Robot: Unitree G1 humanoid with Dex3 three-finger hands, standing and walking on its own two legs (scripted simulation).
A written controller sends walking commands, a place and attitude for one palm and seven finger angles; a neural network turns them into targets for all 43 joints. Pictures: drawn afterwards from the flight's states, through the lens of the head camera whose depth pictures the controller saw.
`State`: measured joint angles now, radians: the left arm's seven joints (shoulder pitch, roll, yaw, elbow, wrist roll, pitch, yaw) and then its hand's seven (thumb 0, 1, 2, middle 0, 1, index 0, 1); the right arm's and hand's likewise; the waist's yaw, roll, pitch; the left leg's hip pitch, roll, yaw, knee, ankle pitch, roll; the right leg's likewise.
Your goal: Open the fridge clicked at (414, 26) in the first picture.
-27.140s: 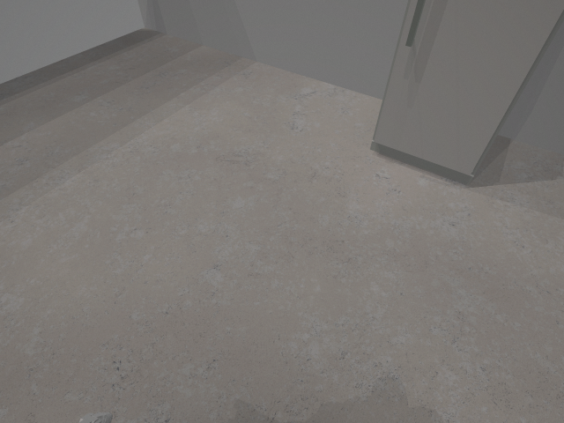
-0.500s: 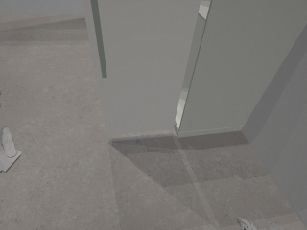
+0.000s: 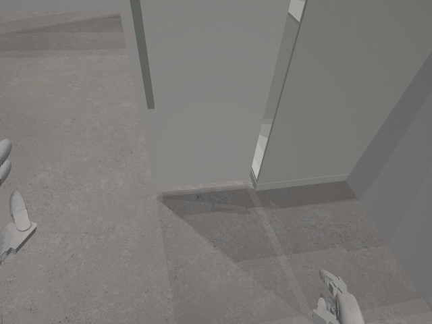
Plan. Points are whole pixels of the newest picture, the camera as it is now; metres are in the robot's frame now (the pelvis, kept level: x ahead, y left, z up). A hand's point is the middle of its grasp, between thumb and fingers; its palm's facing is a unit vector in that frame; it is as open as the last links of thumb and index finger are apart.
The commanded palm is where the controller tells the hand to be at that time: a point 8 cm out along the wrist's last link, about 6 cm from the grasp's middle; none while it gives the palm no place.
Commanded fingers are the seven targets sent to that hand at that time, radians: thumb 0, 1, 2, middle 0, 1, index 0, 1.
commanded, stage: stop stepping back and stand still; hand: left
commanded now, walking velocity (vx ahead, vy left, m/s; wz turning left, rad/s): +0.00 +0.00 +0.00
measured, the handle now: (141, 37) +0.87 +0.29 +0.13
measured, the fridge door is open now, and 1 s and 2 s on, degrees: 89 89 89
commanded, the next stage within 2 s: let the arm hang, fingers relaxed in 0.60 s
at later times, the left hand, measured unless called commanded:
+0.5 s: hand (0, 247) +0.18 +0.29 +0.15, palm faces +0.44 -0.79 -0.42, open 7.5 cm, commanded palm +0.12 +0.32 +0.18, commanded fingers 0.00 0.90 0.90 -0.20 -0.30 -0.20 -0.30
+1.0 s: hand out of the picture +0.01 +0.20 -0.17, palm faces -0.08 -0.98 -0.17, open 7.4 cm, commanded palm none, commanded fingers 0.00 0.90 0.90 -0.20 -0.30 -0.20 -0.30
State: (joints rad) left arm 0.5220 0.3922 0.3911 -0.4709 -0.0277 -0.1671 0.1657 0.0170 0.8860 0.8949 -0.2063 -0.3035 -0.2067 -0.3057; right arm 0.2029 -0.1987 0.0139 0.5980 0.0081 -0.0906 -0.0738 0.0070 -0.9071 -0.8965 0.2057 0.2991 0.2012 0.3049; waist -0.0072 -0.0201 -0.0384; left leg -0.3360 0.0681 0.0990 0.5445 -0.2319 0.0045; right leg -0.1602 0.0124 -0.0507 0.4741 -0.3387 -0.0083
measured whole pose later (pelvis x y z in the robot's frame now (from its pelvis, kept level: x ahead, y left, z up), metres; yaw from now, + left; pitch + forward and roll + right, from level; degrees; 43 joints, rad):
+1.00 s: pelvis -0.04 +0.03 +0.00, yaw +0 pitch +0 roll -1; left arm 0.27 0.20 -0.05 0.88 0.03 0.06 0.00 0.01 0.91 0.89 -0.20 -0.30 -0.20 -0.30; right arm 0.16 -0.30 0.01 0.91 -0.03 0.02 0.02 0.00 -0.91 -0.90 0.20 0.30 0.20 0.30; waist -0.03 -0.01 0.04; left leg -0.36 0.02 0.12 0.52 -0.16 0.05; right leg -0.22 -0.03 -0.04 0.53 -0.31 0.03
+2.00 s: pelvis +0.00 +0.02 +0.01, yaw +0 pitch +0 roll +0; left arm 0.13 0.32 -0.01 1.13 0.02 -0.01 0.00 0.01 0.90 0.89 -0.20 -0.30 -0.20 -0.30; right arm 0.09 -0.34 -0.01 1.13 -0.02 0.00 0.00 0.00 -0.91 -0.90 0.20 0.30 0.20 0.30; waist -0.01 -0.01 0.05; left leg -0.19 0.01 0.12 0.32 -0.13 0.03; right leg -0.03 -0.03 -0.04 0.28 -0.24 0.02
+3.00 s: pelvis +0.02 -0.02 +0.01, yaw -1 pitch -1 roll +0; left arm 0.14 0.31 -0.01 1.13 0.02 -0.01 0.02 0.01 0.90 0.89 -0.20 -0.30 -0.20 -0.30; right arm 0.11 -0.32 -0.01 1.14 -0.02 0.01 -0.01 0.00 -0.91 -0.90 0.20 0.30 0.20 0.30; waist -0.01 0.00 0.05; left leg -0.15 0.06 0.12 0.33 -0.15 -0.02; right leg 0.01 0.01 -0.03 0.27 -0.26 -0.02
